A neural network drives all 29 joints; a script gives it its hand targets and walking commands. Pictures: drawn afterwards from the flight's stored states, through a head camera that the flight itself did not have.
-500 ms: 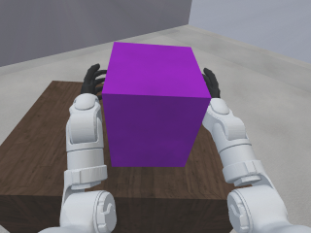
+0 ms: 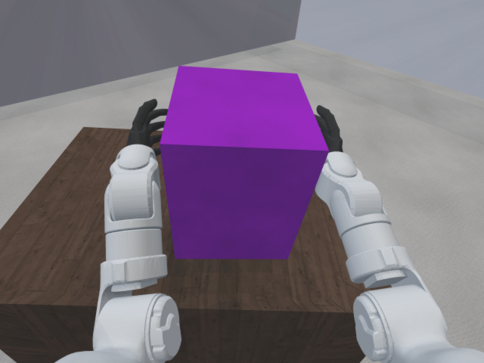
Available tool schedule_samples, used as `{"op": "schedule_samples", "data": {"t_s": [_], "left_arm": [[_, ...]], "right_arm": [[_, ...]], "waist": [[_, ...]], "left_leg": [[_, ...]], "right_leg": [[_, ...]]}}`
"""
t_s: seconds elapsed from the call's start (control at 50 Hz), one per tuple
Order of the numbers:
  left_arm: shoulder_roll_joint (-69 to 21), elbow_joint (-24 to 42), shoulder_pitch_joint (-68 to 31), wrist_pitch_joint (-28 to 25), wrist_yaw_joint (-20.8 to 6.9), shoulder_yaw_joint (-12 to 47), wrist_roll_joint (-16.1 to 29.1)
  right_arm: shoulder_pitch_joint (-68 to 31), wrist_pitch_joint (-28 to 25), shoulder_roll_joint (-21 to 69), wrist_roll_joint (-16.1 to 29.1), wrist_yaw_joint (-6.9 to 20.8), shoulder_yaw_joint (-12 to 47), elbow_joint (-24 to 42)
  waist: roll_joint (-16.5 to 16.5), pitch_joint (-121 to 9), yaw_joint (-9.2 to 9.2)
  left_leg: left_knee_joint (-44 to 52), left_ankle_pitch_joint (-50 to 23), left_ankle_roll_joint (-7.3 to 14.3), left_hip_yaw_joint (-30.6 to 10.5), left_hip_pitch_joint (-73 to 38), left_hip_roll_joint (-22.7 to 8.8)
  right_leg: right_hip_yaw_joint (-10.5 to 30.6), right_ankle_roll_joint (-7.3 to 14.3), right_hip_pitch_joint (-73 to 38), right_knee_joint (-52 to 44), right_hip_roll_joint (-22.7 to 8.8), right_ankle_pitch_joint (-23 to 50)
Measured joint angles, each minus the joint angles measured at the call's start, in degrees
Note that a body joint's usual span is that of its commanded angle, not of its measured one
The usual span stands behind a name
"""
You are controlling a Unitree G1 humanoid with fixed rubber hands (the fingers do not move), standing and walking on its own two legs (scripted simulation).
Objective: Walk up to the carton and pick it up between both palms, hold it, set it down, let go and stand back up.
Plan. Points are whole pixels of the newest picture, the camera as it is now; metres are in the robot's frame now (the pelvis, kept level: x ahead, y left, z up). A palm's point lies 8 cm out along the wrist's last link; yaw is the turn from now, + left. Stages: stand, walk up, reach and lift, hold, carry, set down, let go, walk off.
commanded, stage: hold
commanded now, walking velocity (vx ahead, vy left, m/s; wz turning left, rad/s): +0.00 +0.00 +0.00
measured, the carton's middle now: (235, 166) +0.38 +0.01 +0.17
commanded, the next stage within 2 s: none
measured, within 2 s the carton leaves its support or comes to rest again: neither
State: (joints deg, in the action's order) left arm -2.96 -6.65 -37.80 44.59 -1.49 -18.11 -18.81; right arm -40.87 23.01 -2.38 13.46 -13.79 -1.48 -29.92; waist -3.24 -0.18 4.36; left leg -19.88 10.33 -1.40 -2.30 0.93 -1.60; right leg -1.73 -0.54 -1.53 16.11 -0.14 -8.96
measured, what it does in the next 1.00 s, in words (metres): stands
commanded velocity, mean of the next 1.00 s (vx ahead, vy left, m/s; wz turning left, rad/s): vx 0.00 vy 0.00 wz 0.00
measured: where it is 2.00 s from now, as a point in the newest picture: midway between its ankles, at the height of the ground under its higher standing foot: outside the picture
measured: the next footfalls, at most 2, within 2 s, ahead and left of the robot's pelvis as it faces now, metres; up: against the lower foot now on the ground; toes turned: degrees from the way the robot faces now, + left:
none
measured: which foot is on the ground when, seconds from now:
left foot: down 0.00-1.00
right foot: down 0.00-1.00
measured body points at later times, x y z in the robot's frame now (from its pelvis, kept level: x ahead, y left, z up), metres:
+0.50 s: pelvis +0.00 +0.00 +0.00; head -0.06 +0.04 +0.44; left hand +0.37 +0.16 +0.21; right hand +0.37 -0.14 +0.20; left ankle +0.02 +0.13 -0.75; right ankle +0.01 -0.12 -0.75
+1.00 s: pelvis +0.00 +0.00 +0.00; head -0.07 +0.03 +0.44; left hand +0.37 +0.16 +0.22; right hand +0.37 -0.14 +0.21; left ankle +0.02 +0.13 -0.75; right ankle +0.01 -0.12 -0.75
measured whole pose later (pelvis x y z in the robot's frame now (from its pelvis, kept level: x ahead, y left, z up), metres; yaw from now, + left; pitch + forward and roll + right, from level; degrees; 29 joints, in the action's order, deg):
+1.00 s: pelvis +0.00 +0.00 +0.00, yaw +0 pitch -10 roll -1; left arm -3.3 -4.4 -36.2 44.9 -1.8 -18.0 -18.9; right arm -39.4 23.3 -2.9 15.0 -15.1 0.5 -27.8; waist -3.0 0.1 4.9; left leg -20.2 10.7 -1.3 -2.6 -0.1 -1.5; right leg -1.9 -0.6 -3.1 15.6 -0.1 -9.1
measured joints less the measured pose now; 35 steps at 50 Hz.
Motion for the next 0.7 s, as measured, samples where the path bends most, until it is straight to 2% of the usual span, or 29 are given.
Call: {"op": "schedule_samples", "data": {"t_s": [0.1, 0.26, 0.44, 0.56, 0.7], "left_arm": [[0.2, -1.2, -1.0, 0.3, -0.4, -0.5, -0.5], [0.2, 1.3, 0.1, 0.2, -0.3, 0.4, -0.1], [-0.1, 0.0, -0.3, 0.9, -0.7, -0.3, -0.9], [0.0, 0.3, 0.1, 0.3, 0.0, 0.5, -0.3], [-0.2, -1.7, -1.6, 0.0, 0.4, -0.3, -0.8]], "right_arm": [[-0.6, 0.0, 0.4, -0.4, 0.0, -0.6, -1.3], [0.4, -0.1, -0.3, 0.8, -0.6, 0.7, 1.3], [0.3, 0.3, 0.0, 0.3, -0.3, 0.4, -0.3], [0.6, 0.1, 0.1, 0.3, -0.3, -0.1, 0.6], [-1.1, -0.5, 0.3, -0.9, 0.7, -1.7, -1.9]], "waist": [[-0.2, 0.3, -0.08], [0.3, 0.3, 0.17], [-0.2, 0.9, 0.06], [-0.3, 0.4, -0.02], [-0.4, 0.0, -0.63]], "left_leg": [[0.4, -0.2, 0.0, 0.1, -0.2, 0.1], [-0.3, 0.3, 0.2, 0.1, -0.1, 0.2], [0.1, 0.1, 0.4, 0.4, -1.1, 0.3], [-0.5, 0.1, 0.3, 0.3, 0.2, 0.2], [0.3, -0.3, 0.2, 0.7, 0.1, 0.2]], "right_leg": [[0.1, 0.0, 0.0, 0.2, -0.1, -0.1], [0.1, -0.2, -0.4, -0.3, -0.1, 0.0], [0.4, -0.3, -1.1, -0.2, -0.3, 0.0], [0.4, -0.3, 0.1, -0.1, -0.1, 0.3], [0.7, -0.1, 0.7, 0.6, -0.1, 0.0]]}}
